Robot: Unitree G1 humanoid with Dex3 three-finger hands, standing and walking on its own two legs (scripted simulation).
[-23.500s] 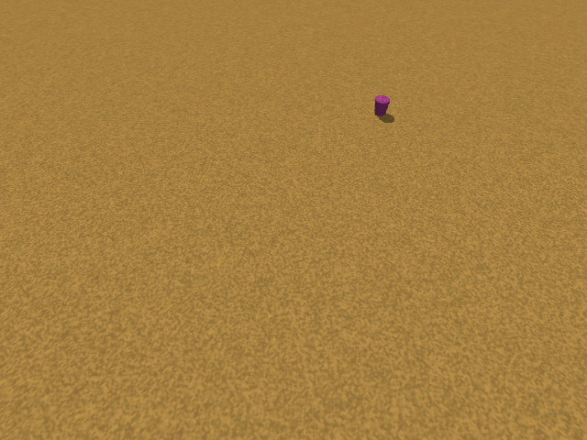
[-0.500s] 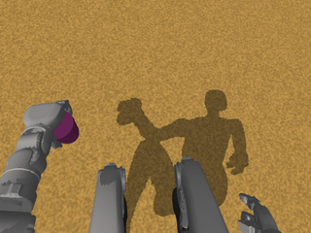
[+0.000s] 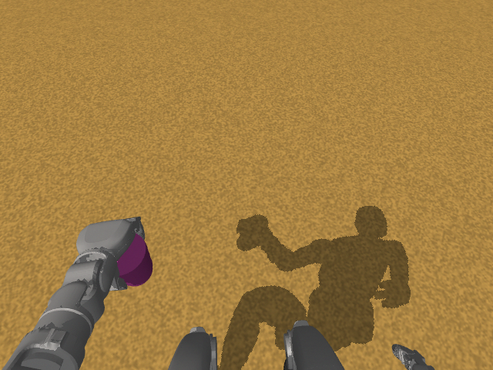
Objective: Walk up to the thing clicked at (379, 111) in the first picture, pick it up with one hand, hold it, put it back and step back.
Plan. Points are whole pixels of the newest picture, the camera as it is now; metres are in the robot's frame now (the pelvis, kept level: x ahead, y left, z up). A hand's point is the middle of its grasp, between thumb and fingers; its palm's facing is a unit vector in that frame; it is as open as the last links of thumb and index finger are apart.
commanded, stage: lift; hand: left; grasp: from above
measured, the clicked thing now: (130, 262) +0.34 +0.23 -0.13
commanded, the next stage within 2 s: hold in 0.36 s
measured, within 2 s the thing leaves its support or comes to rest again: neither
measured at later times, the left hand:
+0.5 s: hand (111, 237) +0.34 +0.22 -0.01, palm faces -0.46 -0.08 -0.88, open 10.8 cm
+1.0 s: hand (105, 222) +0.35 +0.22 +0.03, palm faces -0.47 -0.06 -0.88, open 10.8 cm
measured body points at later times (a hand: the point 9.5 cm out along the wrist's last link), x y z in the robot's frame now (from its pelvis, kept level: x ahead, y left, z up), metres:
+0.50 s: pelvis +0.03 +0.00 +0.07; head +0.07 +0.00 +0.52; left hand +0.36 +0.22 +0.04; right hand +0.13 -0.27 -0.05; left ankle +0.05 +0.12 -0.64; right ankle +0.06 -0.15 -0.64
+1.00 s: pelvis +0.05 +0.00 +0.09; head +0.07 -0.01 +0.54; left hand +0.37 +0.22 +0.08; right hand +0.15 -0.27 -0.03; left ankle +0.05 +0.12 -0.64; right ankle +0.06 -0.15 -0.64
